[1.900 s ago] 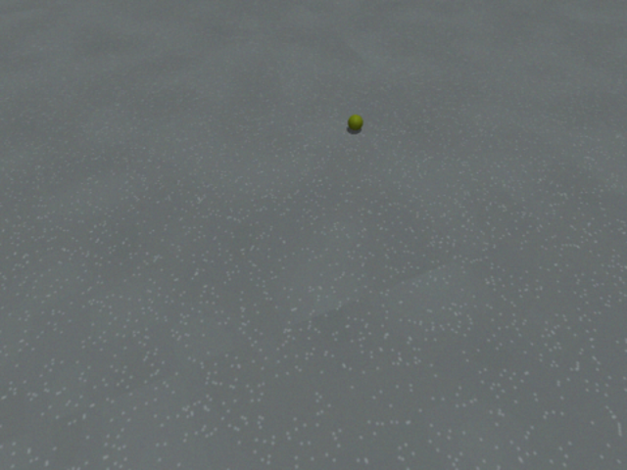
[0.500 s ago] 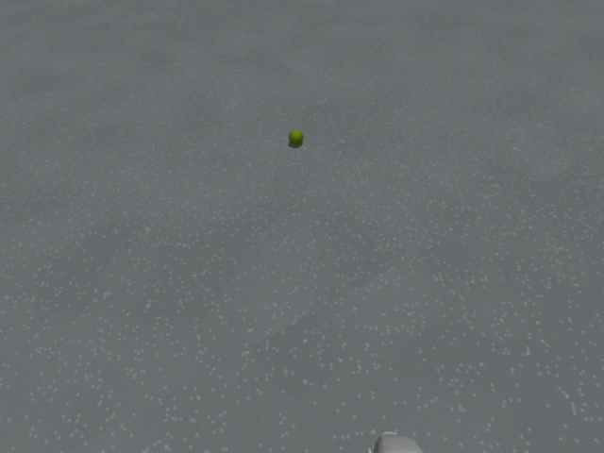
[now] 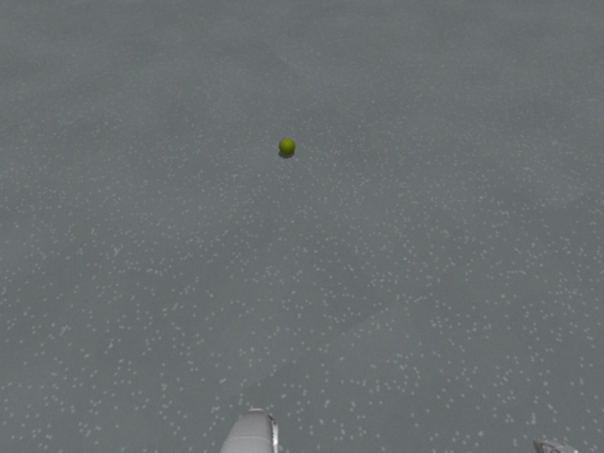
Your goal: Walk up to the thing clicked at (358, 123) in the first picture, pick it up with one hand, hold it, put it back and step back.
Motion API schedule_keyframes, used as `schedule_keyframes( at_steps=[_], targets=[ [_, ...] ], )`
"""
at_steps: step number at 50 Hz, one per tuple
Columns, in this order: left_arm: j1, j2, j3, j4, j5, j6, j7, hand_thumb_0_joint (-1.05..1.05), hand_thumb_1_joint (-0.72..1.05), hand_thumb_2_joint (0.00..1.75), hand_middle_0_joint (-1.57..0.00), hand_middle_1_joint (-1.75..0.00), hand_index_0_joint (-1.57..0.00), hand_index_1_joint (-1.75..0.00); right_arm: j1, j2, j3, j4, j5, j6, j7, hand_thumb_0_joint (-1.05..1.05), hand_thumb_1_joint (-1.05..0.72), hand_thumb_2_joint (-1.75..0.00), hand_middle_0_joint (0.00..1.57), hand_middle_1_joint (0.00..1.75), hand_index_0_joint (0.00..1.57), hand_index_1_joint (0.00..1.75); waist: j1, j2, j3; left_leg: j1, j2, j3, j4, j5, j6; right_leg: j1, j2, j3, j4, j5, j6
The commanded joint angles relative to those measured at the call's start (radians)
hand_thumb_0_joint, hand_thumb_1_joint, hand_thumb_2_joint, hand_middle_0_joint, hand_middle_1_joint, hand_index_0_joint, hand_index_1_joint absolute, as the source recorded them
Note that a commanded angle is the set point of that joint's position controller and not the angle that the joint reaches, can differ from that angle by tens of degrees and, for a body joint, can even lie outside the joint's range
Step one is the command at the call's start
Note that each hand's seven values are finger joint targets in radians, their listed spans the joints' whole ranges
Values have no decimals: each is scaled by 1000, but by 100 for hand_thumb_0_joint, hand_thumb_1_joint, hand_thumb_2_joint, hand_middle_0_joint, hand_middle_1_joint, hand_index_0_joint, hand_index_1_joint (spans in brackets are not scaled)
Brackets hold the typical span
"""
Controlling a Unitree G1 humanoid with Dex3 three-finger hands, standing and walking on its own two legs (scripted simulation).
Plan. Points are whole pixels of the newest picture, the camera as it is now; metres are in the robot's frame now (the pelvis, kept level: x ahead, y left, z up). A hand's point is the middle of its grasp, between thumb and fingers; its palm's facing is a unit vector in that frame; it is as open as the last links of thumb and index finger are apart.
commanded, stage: walk up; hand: left
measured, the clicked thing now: (287, 146) +1.53 +0.21 -0.73
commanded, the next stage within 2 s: none
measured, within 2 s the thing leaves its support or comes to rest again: neither
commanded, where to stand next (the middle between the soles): +1.15 +0.01 m, yaw -3 degrees
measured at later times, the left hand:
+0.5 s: hand (193, 269) +0.42 +0.26 -0.13, palm faces -0.09 -0.90 -0.43, open 7.4 cm
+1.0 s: hand (190, 231) +0.55 +0.31 -0.17, palm faces -0.05 -0.93 -0.36, open 7.4 cm
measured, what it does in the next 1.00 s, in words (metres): walks ahead: left foot, then right foot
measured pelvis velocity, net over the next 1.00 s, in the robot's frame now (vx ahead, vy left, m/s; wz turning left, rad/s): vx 0.52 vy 0.03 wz -0.03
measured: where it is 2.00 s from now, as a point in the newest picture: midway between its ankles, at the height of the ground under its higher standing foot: (319, 255)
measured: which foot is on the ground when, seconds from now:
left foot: up 0.00-0.04, down 0.06-0.50, up 0.52-0.90, down 0.92-1.00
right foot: down 0.00-0.10, up 0.12-0.44, down 0.46-0.96, up 0.98-1.00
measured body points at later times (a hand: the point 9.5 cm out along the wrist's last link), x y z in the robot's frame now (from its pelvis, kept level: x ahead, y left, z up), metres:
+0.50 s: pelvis +0.29 -0.02 -0.02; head +0.29 -0.04 +0.42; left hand +0.43 +0.31 -0.10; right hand +0.31 -0.35 -0.15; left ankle +0.18 +0.15 -0.72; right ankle +0.40 -0.14 -0.74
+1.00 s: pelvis +0.52 +0.03 -0.02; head +0.54 +0.05 +0.43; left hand +0.55 +0.36 -0.14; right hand +0.62 -0.30 -0.10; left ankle +0.61 +0.13 -0.73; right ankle +0.41 -0.13 -0.69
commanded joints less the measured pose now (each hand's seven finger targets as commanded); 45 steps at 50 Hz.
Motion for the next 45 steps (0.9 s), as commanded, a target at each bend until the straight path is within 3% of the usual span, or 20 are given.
schedule_keyframes(
  at_steps=[1,3,4,5,6,9,10,15,18,22,23,24,25,26,27,30,32,37,42,45],
  targets=[
    [-55,305,77,-96,-5,-15,31,0,90,90,-20,-30,-20,-30,-82,-161,-53,-116,5,-57,-16,0,-90,-90,20,30,20,30,-28,-103,-20,241,-56,78,-84,1,29,-171,-251,120,-5,337,-149],
    [-13,242,53,-104,-9,-8,39,0,90,90,-20,-30,-20,-30,164,-221,-82,-49,-15,-67,-37,0,-90,-90,20,30,20,30,-136,52,-166,588,-104,83,-125,-104,98,-285,-145,20,416,479,-96],
    [26,169,30,-123,-18,-5,43,0,90,90,-20,-30,-20,-30,308,-300,-110,-36,-34,-68,-51,0,-90,-90,20,30,20,30,-195,239,-251,794,96,-198,-177,-287,169,-514,-71,2,704,243,-48],
    [47,166,32,-129,-36,-7,50,0,90,90,-20,-30,-20,-30,297,-349,-117,-66,-18,-75,-59,0,-90,-90,20,30,20,30,-175,269,-260,903,308,-660,-314,-329,273,-756,89,54,842,-161,-25],
    [1,263,43,-121,-25,-5,64,0,90,90,-20,-30,-20,-30,257,-365,-129,-74,17,-72,-61,0,-90,-90,20,30,20,30,-169,199,-254,864,371,-711,-318,-298,353,-786,-20,177,911,-173,-52],
    [-74,235,36,-108,-33,-21,45,0,90,90,-20,-30,-20,-30,141,-247,-68,-115,31,-74,-74,0,-90,-90,20,30,20,30,-112,56,-96,565,197,-230,-284,190,234,-659,-86,204,831,-11,-37],
    [-41,216,36,-97,-38,-13,35,0,90,90,-20,-30,-20,-30,120,-227,-55,-119,39,-78,-75,0,-90,-90,20,30,20,30,-82,80,-76,477,160,-144,-301,217,213,-605,-98,184,783,21,-29],
    [-89,195,35,-123,-18,10,-7,0,90,90,-20,-30,-20,-30,26,-245,-50,-170,29,-93,-65,0,-90,-90,20,30,20,30,-45,118,39,318,165,-30,-380,47,251,-559,-159,85,440,100,21],
    [-130,198,51,-118,-7,0,-17,0,90,90,-20,-30,-20,-30,33,-252,-49,-167,26,-98,-57,0,-90,-90,20,30,20,30,-45,112,8,279,122,16,-332,-15,211,-404,-135,47,284,249,4],
    [-2,236,82,-59,-2,0,-5,0,90,90,-20,-30,-20,-30,22,-232,-40,-168,33,-83,-56,0,-90,-90,20,30,20,30,42,-12,-84,161,77,55,-86,-52,158,-86,-70,-27,252,277,-25],
    [87,272,101,-35,1,-9,7,0,90,90,-20,-30,-20,-30,70,-189,-25,-166,29,-80,-57,0,-90,-90,20,30,20,30,82,-139,-151,116,18,90,166,-1,131,57,-69,13,216,169,-45],
    [172,351,128,-30,9,-16,22,0,90,90,-20,-30,-20,-30,144,-130,-5,-168,32,-77,-55,0,-90,-90,20,30,20,30,108,-345,-191,-42,-106,134,453,-181,94,160,-227,296,82,-84,-98],
    [136,393,122,-73,0,-25,29,0,90,90,-20,-30,-20,-30,175,-136,0,-169,32,-67,-57,0,-90,-90,20,30,20,30,61,-335,-143,-159,-144,49,593,-402,61,118,-448,696,-108,-210,-165],
    [62,407,117,-89,-14,-22,31,0,90,90,-20,-30,-20,-30,132,-231,-27,-155,29,-60,-66,0,-90,-90,20,30,20,30,56,-273,-112,-170,-104,-11,672,-400,52,51,-492,818,-164,-240,-245],
    [-5,384,109,-106,-23,-21,35,0,90,90,-20,-30,-20,-30,95,-244,-31,-141,27,-57,-72,0,-90,-90,20,30,20,30,36,-209,-45,-172,-54,-65,681,-338,53,-52,-469,749,-172,-221,-246],
    [-75,298,82,-108,-21,-31,43,0,90,90,-20,-30,-20,-30,131,-195,-18,-101,51,-45,-57,0,-90,-90,20,30,20,30,-33,-192,4,-56,-27,-86,540,-180,57,-203,-295,329,-121,101,-137],
    [-83,277,74,-111,-16,-37,41,0,90,90,-20,-30,-20,-30,164,-182,-24,-86,40,-33,-47,0,-90,-90,20,30,20,30,-51,-197,0,6,-32,-72,474,-133,38,-270,-260,218,-128,156,-152],
    [-57,292,84,-133,-5,-47,42,0,90,90,-20,-30,-20,-30,33,-167,-29,-131,18,-25,-21,0,-90,-90,20,30,20,30,-22,-172,23,-43,-20,-32,204,-86,-4,-236,-285,141,-166,76,-196],
    [-35,301,83,-132,-3,-38,40,0,90,90,-20,-30,-20,-30,-53,-158,-33,-149,15,-45,-6,0,-90,-90,20,30,20,30,-3,-142,-7,113,-28,30,-10,-14,27,-216,-302,107,-75,147,-168],
    [-72,296,74,-136,2,-27,42,0,90,90,-20,-30,-20,-30,104,-191,-57,-95,12,-50,-17,0,-90,-90,20,30,20,30,-99,-54,-67,391,-68,58,-44,-48,54,-328,-286,83,115,183,-137]
  ],
)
